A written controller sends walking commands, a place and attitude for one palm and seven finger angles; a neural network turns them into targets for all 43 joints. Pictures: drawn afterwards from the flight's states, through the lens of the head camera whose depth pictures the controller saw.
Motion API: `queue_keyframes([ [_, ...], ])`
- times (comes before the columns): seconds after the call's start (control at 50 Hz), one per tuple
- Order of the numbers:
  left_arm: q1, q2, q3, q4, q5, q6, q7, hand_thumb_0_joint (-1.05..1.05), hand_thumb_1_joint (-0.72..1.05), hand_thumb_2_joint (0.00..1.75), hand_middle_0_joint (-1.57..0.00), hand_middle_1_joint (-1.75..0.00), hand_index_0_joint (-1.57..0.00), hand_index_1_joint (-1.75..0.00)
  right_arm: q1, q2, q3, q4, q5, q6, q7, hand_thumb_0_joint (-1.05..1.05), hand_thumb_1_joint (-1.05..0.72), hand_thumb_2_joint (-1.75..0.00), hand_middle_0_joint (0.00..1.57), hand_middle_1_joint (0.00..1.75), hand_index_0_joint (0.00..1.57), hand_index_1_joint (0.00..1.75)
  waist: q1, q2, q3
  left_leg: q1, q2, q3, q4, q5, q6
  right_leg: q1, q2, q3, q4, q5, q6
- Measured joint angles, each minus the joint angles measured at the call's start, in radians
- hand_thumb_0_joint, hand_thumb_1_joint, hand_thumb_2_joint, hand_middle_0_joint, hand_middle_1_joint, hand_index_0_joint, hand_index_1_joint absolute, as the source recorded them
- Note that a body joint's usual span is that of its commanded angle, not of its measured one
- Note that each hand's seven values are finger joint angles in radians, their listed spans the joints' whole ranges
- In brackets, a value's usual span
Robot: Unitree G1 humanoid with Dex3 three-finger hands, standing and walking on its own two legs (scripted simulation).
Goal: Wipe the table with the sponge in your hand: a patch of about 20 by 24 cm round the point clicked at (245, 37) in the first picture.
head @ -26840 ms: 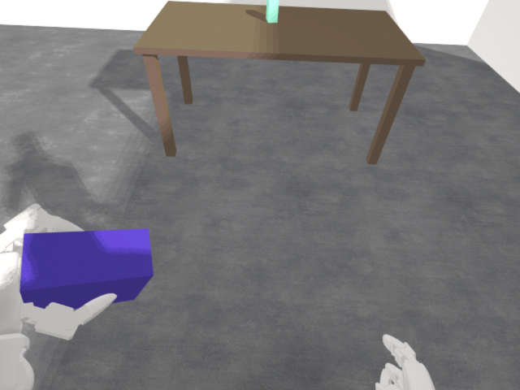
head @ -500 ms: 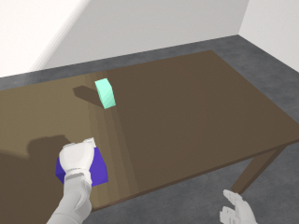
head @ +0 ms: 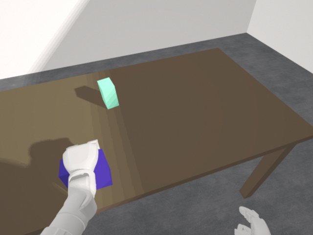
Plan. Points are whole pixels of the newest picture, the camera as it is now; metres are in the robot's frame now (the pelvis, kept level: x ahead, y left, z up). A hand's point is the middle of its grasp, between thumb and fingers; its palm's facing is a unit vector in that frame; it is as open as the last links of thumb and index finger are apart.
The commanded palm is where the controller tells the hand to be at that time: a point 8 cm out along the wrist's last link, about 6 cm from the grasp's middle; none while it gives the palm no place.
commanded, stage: slide across to the third lane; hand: left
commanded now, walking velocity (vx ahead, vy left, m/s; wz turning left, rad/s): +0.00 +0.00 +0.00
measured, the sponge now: (89, 176) +0.29 +0.24 -0.05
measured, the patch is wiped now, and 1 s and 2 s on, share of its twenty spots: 0.80 0.90 1.00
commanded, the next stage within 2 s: wipe forward along the third lane in 0.78 s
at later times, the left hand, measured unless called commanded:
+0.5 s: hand (108, 159) +0.32 +0.18 -0.01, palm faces -0.06 -0.04 -1.00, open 10.0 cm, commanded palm +0.29 +0.16 +0.04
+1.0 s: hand (114, 157) +0.33 +0.17 -0.01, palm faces -0.09 -0.03 -1.00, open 10.0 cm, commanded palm +0.31 +0.15 +0.03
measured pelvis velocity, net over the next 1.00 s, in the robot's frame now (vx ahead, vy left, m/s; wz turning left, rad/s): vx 0.00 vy -0.01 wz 0.01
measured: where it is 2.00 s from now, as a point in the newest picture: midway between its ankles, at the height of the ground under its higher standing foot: outside the picture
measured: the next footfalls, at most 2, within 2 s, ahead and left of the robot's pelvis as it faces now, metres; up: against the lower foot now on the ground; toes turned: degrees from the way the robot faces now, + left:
none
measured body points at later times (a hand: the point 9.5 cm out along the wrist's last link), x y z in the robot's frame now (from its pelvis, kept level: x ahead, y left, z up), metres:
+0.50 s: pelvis +0.00 -0.01 +0.00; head +0.00 -0.03 +0.45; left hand +0.32 +0.18 +0.05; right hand +0.20 -0.22 -0.11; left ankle +0.03 +0.14 -0.71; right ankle +0.01 -0.13 -0.71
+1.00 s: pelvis +0.00 -0.01 +0.00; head +0.01 -0.03 +0.45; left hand +0.33 +0.17 +0.04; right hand +0.19 -0.24 -0.11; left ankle +0.03 +0.14 -0.71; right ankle +0.01 -0.13 -0.71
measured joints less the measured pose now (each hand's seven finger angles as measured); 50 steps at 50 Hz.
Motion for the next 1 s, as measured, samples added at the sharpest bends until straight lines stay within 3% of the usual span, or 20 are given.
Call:
queue_keyframes([
  [0.2,-0.048,-0.003,-0.046,0.037,-0.025,-0.007,-0.002,-0.01,-0.49,1.08,-0.72,-1.39,-0.72,-1.42,-0.006,0.012,-0.004,0.016,0.003,-0.018,0.003,0.01,-0.91,-0.90,0.20,0.30,0.20,0.30,0.005,0.012,0.009,0.006,-0.004,-0.011,-0.007,0.008,-0.001,0.011,-0.003,-0.011,-0.008,0.004,-0.002],
  [0.46,-0.149,-0.088,-0.123,0.142,-0.025,0.024,0.032,0.00,-0.49,1.08,-0.73,-1.39,-0.72,-1.41,-0.043,0.028,-0.004,0.028,0.000,-0.004,0.033,0.01,-0.91,-0.90,0.20,0.30,0.20,0.30,0.013,0.009,0.005,0.023,-0.003,-0.015,-0.029,0.016,-0.008,0.025,-0.003,-0.015,-0.021,0.007,-0.007],
  [0.66,-0.178,-0.126,-0.145,0.195,-0.028,0.064,0.050,0.00,-0.49,1.08,-0.73,-1.39,-0.72,-1.41,-0.053,0.023,-0.008,0.032,-0.004,0.018,0.047,0.01,-0.91,-0.90,0.20,0.30,0.20,0.30,0.005,0.000,0.004,0.042,0.005,-0.014,-0.050,0.021,-0.014,0.039,0.005,-0.015,-0.036,0.011,-0.014],
  [1.0,-0.225,-0.133,-0.115,0.267,-0.031,0.042,0.057,0.00,-0.50,1.08,-0.74,-1.37,-0.74,-1.40,-0.042,0.019,-0.013,0.056,-0.009,0.023,0.037,0.01,-0.91,-0.90,0.20,0.30,0.20,0.30,-0.001,-0.004,0.001,0.029,0.008,-0.014,-0.057,0.029,-0.015,0.022,0.008,-0.015,-0.035,0.016,-0.018],
])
